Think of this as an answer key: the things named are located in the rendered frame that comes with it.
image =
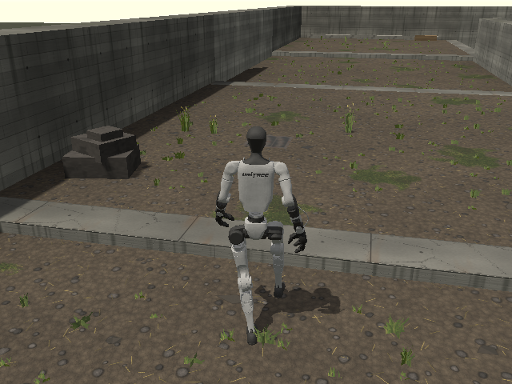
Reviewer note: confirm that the robot right foot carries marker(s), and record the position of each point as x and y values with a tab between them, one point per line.
278	292

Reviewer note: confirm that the robot left foot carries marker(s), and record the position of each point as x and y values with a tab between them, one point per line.
251	337

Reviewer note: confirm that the robot foot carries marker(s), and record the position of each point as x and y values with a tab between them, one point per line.
251	337
278	292

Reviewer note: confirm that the robot right forearm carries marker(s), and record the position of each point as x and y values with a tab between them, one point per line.
295	217

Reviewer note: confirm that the left robot upper arm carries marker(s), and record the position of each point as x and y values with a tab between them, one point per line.
227	180

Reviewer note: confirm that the robot left forearm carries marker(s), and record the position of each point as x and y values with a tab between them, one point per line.
220	207

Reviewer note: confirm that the right robot upper arm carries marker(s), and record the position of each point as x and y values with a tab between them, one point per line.
281	169

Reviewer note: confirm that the right robot hand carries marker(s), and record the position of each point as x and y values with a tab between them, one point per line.
302	241

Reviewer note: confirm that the left robot hand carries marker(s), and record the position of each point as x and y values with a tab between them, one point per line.
221	222

